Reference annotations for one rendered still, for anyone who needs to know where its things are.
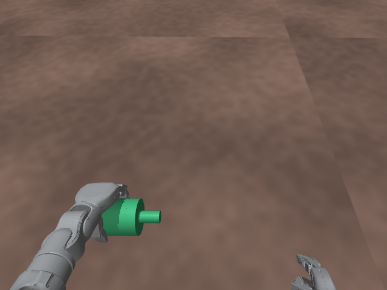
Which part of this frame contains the left robot hand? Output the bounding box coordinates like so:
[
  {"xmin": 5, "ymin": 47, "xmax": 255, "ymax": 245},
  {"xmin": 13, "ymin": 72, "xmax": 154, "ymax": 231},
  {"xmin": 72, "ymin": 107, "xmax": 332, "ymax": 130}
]
[{"xmin": 75, "ymin": 182, "xmax": 129, "ymax": 243}]

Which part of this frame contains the right robot hand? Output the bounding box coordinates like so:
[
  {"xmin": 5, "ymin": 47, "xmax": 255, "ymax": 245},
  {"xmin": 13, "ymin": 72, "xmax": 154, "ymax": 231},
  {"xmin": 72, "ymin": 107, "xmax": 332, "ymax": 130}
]
[{"xmin": 291, "ymin": 254, "xmax": 337, "ymax": 290}]

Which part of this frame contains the left robot arm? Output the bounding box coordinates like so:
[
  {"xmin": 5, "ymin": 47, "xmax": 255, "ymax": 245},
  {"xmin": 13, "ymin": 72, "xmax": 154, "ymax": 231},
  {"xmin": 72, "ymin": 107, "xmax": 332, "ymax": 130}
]
[{"xmin": 10, "ymin": 202, "xmax": 101, "ymax": 290}]

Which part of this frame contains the bottle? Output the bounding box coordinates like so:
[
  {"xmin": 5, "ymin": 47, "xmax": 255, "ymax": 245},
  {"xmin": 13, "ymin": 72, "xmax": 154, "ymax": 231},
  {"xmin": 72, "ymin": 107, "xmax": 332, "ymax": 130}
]
[{"xmin": 102, "ymin": 198, "xmax": 161, "ymax": 236}]

